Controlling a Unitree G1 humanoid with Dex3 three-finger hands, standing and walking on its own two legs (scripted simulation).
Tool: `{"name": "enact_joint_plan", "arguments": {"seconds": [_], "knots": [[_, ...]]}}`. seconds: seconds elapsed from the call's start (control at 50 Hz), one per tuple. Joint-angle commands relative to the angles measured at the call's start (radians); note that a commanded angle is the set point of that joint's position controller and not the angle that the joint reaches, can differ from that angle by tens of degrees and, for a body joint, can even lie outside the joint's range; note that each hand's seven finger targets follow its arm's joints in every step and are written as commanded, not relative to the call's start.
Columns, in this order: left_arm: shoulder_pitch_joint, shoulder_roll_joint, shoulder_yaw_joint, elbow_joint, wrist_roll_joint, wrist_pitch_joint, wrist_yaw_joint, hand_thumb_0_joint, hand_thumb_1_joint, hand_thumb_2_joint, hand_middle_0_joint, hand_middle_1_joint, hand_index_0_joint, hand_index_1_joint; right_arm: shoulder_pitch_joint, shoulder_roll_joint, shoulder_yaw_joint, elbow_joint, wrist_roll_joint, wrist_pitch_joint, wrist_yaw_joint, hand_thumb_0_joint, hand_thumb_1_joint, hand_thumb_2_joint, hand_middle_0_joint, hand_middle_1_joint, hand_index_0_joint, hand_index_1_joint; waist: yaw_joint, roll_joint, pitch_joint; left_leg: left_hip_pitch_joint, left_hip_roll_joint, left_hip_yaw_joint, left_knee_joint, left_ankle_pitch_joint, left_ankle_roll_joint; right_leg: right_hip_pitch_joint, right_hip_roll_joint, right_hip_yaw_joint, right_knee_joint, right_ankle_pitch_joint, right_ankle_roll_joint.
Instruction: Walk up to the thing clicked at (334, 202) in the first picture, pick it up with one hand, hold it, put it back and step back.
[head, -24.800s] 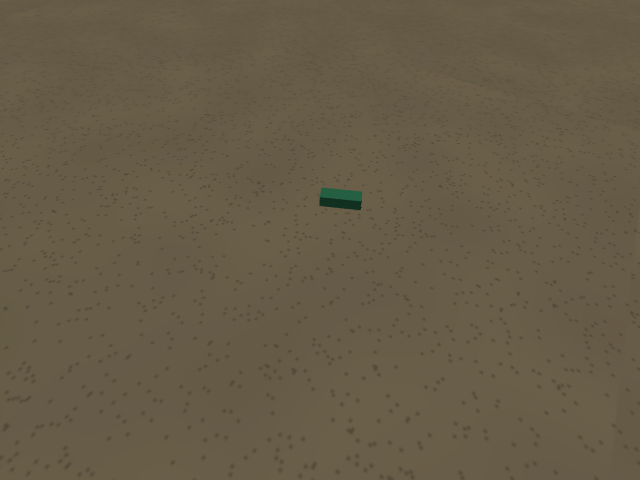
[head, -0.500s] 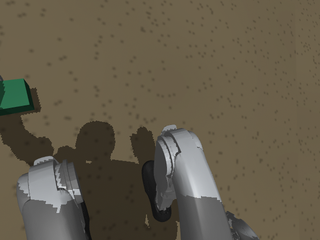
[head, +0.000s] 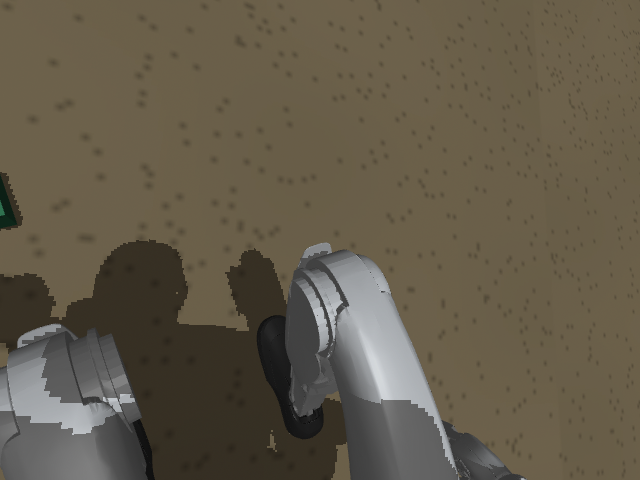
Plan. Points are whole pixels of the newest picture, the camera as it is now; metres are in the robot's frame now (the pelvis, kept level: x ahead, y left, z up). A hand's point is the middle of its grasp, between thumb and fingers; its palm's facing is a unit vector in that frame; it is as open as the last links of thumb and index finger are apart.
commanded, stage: rest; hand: left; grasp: from above
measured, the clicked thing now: out of the picture +0.46 +0.32 -0.25
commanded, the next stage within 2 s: open in 0.74 s
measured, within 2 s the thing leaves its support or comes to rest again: rests again in 0.32 s
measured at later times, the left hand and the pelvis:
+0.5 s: hand out of the picture +0.45 +0.31 -0.24, palm faces -0.45 -0.13 -0.88, open 9.6 cm; pelvis +0.00 +0.00 +0.00, yaw -1 degrees
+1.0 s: hand out of the picture +0.45 +0.31 -0.24, palm faces -0.45 -0.12 -0.88, open 9.7 cm; pelvis -0.01 +0.00 +0.00, yaw -2 degrees
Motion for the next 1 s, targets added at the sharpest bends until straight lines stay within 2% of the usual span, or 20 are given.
{"name": "enact_joint_plan", "arguments": {"seconds": [0.0, 0.06, 0.14, 0.18, 0.22, 0.28, 0.3, 0.34, 0.36, 0.4, 0.42, 0.46, 0.52, 0.54, 0.58, 0.82, 0.88, 0.9, 0.92, 0.98], "knots": [[-0.292, 0.242, -0.008, -0.102, -0.016, 0.018, 0.049, 0.000, 0.782, 0.712, -1.087, -0.620, -1.103, -0.603, 0.195, -0.318, -0.086, 0.006, -0.001, -0.010, 0.001, 0.000, -0.899, -0.899, 0.201, 0.301, 0.200, 0.301, -0.038, 0.503, -0.648, 0.521, 0.004, 0.114, -0.275, 0.245, 0.019, 0.337, 0.049, -0.129, -0.169, 0.217, -0.071], [-0.294, 0.276, 0.013, -0.104, -0.018, 0.020, 0.053, 0.000, 0.767, 0.701, -1.082, -0.601, -1.095, -0.587, 0.206, -0.330, -0.080, 0.013, -0.006, -0.016, 0.008, 0.000, -0.899, -0.900, 0.201, 0.301, 0.201, 0.301, -0.045, 0.520, -0.642, 0.535, 0.007, 0.105, -0.275, 0.266, 0.015, 0.345, 0.049, -0.136, -0.167, 0.231, -0.070], [-0.307, 0.269, -0.004, -0.091, -0.025, 0.020, 0.047, 0.000, 0.743, 0.683, -1.067, -0.595, -1.081, -0.581, 0.188, -0.327, -0.065, 0.000, -0.001, -0.030, 0.015, 0.000, -0.902, -0.901, 0.201, 0.301, 0.200, 0.301, -0.055, 0.497, -0.607, 0.487, 0.008, 0.110, -0.257, 0.221, 0.022, 0.358, 0.051, -0.127, -0.176, 0.206, -0.072], [-0.278, 0.292, 0.010, -0.104, -0.031, 0.017, 0.050, 0.000, 0.742, 0.680, -1.067, -0.593, -1.080, -0.579, 0.192, -0.332, -0.066, -0.001, -0.002, -0.031, 0.015, 0.000, -0.901, -0.901, 0.201, 0.301, 0.200, 0.301, -0.035, 0.502, -0.632, 0.487, 0.007, 0.110, -0.271, 0.223, 0.024, 0.387, 0.056, -0.128, -0.185, 0.203, -0.072], [-0.275, 0.295, 0.011, -0.095, -0.032, 0.013, 0.051, 0.000, 0.736, 0.697, -1.070, -0.587, -1.079, -0.577, 0.185, -0.341, -0.063, -0.007, 0.001, -0.034, 0.015, 0.000, -0.901, -0.901, 0.201, 0.301, 0.200, 0.301, -0.040, 0.492, -0.624, 0.495, 0.007, 0.101, -0.269, 0.230, 0.019, 0.362, 0.052, -0.138, -0.181, 0.203, -0.074], [-0.294, 0.260, -0.017, -0.087, -0.033, 0.009, 0.045, 0.000, 0.730, 0.681, -1.061, -0.596, -1.073, -0.583, 0.189, -0.335, -0.057, -0.010, -0.008, -0.041, 0.024, 0.000, -0.903, -0.902, 0.201, 0.301, 0.200, 0.301, -0.067, 0.495, -0.616, 0.507, 0.011, 0.096, -0.253, 0.244, 0.020, 0.368, 0.053, -0.140, -0.172, 0.229, -0.068], [-0.277, 0.289, -0.003, -0.096, -0.041, 0.006, 0.051, 0.000, 0.718, 0.689, -1.060, -0.581, -1.067, -0.574, 0.183, -0.331, -0.054, -0.001, 0.001, -0.040, 0.023, 0.000, -0.903, -0.902, 0.201, 0.301, 0.200, 0.301, -0.045, 0.499, -0.635, 0.507, 0.013, 0.094, -0.269, 0.250, 0.020, 0.393, 0.058, -0.136, -0.177, 0.230, -0.069], [-0.279, 0.276, -0.016, -0.082, -0.036, 0.006, 0.053, 0.000, 0.718, 0.675, -1.059, -0.568, -1.067, -0.560, 0.188, -0.331, -0.046, -0.004, -0.003, -0.040, 0.026, 0.000, -0.903, -0.903, 0.201, 0.301, 0.200, 0.301, -0.057, 0.493, -0.628, 0.497, 0.013, 0.099, -0.252, 0.262, 0.021, 0.402, 0.059, -0.134, -0.175, 0.245, -0.069], [-0.267, 0.295, 0.000, -0.083, -0.038, 0.004, 0.061, 0.000, 0.708, 0.699, -1.058, -0.582, -1.062, -0.577, 0.192, -0.338, -0.045, -0.002, -0.007, -0.038, 0.023, 0.000, -0.904, -0.903, 0.201, 0.301, 0.200, 0.301, -0.050, 0.497, -0.632, 0.499, 0.011, 0.095, -0.265, 0.265, 0.019, 0.409, 0.060, -0.141, -0.179, 0.243, -0.071], [-0.277, 0.290, -0.010, -0.081, -0.039, 0.002, 0.065, 0.000, 0.691, 0.681, -1.046, -0.563, -1.050, -0.559, 0.181, -0.331, -0.039, -0.002, -0.004, -0.037, 0.024, 0.000, -0.902, -0.903, 0.201, 0.301, 0.200, 0.301, -0.053, 0.500, -0.630, 0.494, 0.015, 0.092, -0.261, 0.262, 0.020, 0.406, 0.061, -0.139, -0.179, 0.244, -0.071], [-0.289, 0.293, -0.013, -0.074, -0.030, 0.000, 0.067, 0.000, 0.702, 0.692, -1.049, -0.577, -1.054, -0.571, 0.183, -0.337, -0.032, -0.009, -0.006, -0.038, 0.026, 0.000, -0.902, -0.903, 0.201, 0.301, 0.200, 0.301, -0.066, 0.494, -0.604, 0.487, 0.013, 0.093, -0.248, 0.260, 0.019, 0.390, 0.058, -0.143, -0.176, 0.241, -0.073], [-0.299, 0.270, -0.040, -0.077, -0.032, 0.002, 0.065, 0.000, 0.704, 0.708, -1.064, -0.568, -1.063, -0.570, 0.171, -0.346, -0.036, -0.015, -0.006, -0.048, 0.028, 0.000, -0.904, -0.903, 0.200, 0.301, 0.200, 0.301, -0.073, 0.503, -0.592, 0.503, 0.014, 0.092, -0.253, 0.237, 0.017, 0.373, 0.058, -0.142, -0.172, 0.224, -0.071], [-0.284, 0.307, -0.015, -0.076, -0.030, -0.002, 0.079, 0.000, 0.736, 0.713, -1.096, -0.550, -1.091, -0.556, 0.178, -0.346, -0.031, -0.009, -0.005, -0.051, 0.031, 0.000, -0.902, -0.903, 0.200, 0.301, 0.200, 0.301, -0.061, 0.514, -0.604, 0.527, 0.018, 0.081, -0.272, 0.251, 0.013, 0.384, 0.061, -0.147, -0.172, 0.231, -0.069], [-0.282, 0.296, -0.023, -0.058, -0.025, -0.001, 0.079, 0.000, 0.760, 0.695, -1.099, -0.565, -1.102, -0.562, 0.170, -0.351, -0.028, -0.021, -0.008, -0.053, 0.033, 0.000, -0.902, -0.903, 0.200, 0.301, 0.200, 0.301, -0.072, 0.514, -0.582, 0.523, 0.018, 0.077, -0.272, 0.246, 0.011, 0.362, 0.058, -0.152, -0.165, 0.225, -0.070], [-0.287, 0.273, -0.045, -0.050, -0.033, 0.003, 0.077, 0.000, 0.742, 0.691, -1.096, -0.552, -1.095, -0.554, 0.155, -0.345, -0.024, -0.023, -0.009, -0.062, 0.038, 0.000, -0.904, -0.904, 0.200, 0.301, 0.200, 0.301, -0.077, 0.492, -0.561, 0.489, 0.020, 0.084, -0.256, 0.215, 0.019, 0.380, 0.060, -0.142, -0.175, 0.214, -0.065], [-0.310, 0.295, -0.058, -0.025, -0.057, 0.007, 0.087, 0.000, 0.709, 0.689, -1.064, -0.571, -1.065, -0.570, 0.154, -0.360, 0.006, -0.024, 0.000, -0.086, 0.042, 0.000, -0.904, -0.904, 0.200, 0.301, 0.200, 0.301, -0.091, 0.477, -0.553, 0.475, 0.023, 0.068, -0.261, 0.211, 0.020, 0.392, 0.062, -0.152, -0.181, 0.212, -0.063], [-0.297, 0.283, -0.074, -0.015, -0.055, 0.004, 0.090, 0.000, 0.469, 0.681, -0.824, -0.565, -0.825, -0.575, 0.144, -0.357, 0.008, -0.023, 0.000, -0.086, 0.039, 0.000, -0.895, -0.902, 0.201, 0.301, 0.201, 0.301, -0.084, 0.477, -0.553, 0.476, 0.025, 0.065, -0.266, 0.199, 0.017, 0.394, 0.068, -0.152, -0.190, 0.203, -0.066], [-0.306, 0.287, -0.071, -0.011, -0.053, 0.002, 0.088, 0.000, 0.389, 0.644, -0.744, -0.573, -0.745, -0.574, 0.152, -0.361, 0.012, -0.028, -0.002, -0.089, 0.042, 0.000, -0.895, -0.901, 0.201, 0.301, 0.201, 0.301, -0.097, 0.486, -0.539, 0.474, 0.023, 0.062, -0.269, 0.192, 0.017, 0.385, 0.062, -0.158, -0.178, 0.200, -0.064], [-0.297, 0.288, -0.071, -0.017, -0.055, 0.004, 0.091, 0.000, 0.309, 0.620, -0.664, -0.570, -0.665, -0.571, 0.148, -0.366, 0.005, -0.028, -0.002, -0.087, 0.041, 0.000, -0.894, -0.901, 0.201, 0.301, 0.201, 0.301, -0.086, 0.484, -0.548, 0.477, 0.025, 0.063, -0.273, 0.196, 0.017, 0.393, 0.066, -0.154, -0.185, 0.202, -0.065], [-0.298, 0.278, -0.080, -0.021, -0.057, 0.002, 0.090, 0.000, 0.069, 0.623, -0.513, -0.604, -0.514, -0.604, 0.149, -0.358, 0.017, -0.035, -0.006, -0.089, 0.044, 0.000, -0.895, -0.901, 0.201, 0.301, 0.201, 0.301, -0.097, 0.468, -0.549, 0.475, 0.025, 0.068, -0.256, 0.215, 0.021, 0.410, 0.068, -0.156, -0.188, 0.224, -0.060]]}}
